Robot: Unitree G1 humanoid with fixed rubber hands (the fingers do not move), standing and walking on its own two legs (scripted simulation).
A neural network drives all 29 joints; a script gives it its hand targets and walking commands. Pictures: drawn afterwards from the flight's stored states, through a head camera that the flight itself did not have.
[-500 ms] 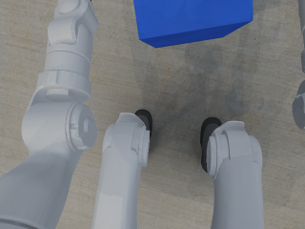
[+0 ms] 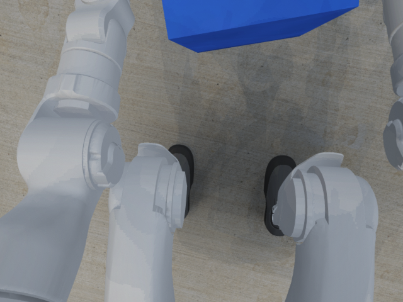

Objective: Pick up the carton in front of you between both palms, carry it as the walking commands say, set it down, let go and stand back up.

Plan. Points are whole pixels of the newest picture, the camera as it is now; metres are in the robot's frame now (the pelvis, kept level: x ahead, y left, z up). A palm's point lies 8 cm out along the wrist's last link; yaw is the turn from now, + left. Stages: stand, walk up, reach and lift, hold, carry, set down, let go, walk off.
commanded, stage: reach and lift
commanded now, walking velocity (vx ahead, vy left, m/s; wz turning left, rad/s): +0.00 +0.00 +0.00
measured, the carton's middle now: out of the picture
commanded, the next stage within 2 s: none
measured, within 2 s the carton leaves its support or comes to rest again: leaves its support in 0.62 s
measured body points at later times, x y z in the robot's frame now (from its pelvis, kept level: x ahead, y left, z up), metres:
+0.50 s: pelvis +0.00 +0.00 +0.00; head +0.38 -0.02 +0.22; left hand +0.57 +0.15 -0.17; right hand +0.59 -0.16 -0.18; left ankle +0.11 +0.14 -0.33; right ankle +0.09 -0.12 -0.33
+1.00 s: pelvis -0.02 +0.01 +0.09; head +0.28 -0.02 +0.43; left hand +0.52 +0.14 +0.01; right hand +0.53 -0.16 +0.01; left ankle +0.11 +0.14 -0.33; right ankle +0.09 -0.12 -0.33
